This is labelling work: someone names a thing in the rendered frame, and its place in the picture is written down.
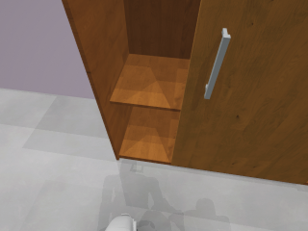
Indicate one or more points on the left robot thigh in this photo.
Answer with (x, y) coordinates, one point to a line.
(122, 223)

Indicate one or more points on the wardrobe door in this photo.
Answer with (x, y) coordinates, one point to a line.
(255, 123)

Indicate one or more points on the handle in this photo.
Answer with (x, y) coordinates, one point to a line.
(217, 64)

